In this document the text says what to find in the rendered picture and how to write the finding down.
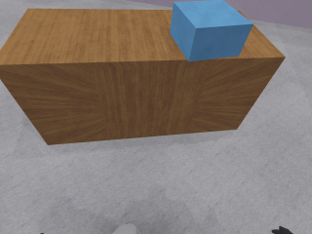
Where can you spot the pedestal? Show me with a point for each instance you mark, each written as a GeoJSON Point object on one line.
{"type": "Point", "coordinates": [83, 75]}

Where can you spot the robot left thigh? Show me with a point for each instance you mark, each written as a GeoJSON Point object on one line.
{"type": "Point", "coordinates": [126, 229]}

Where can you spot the carton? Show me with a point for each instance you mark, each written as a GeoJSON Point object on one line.
{"type": "Point", "coordinates": [209, 29]}

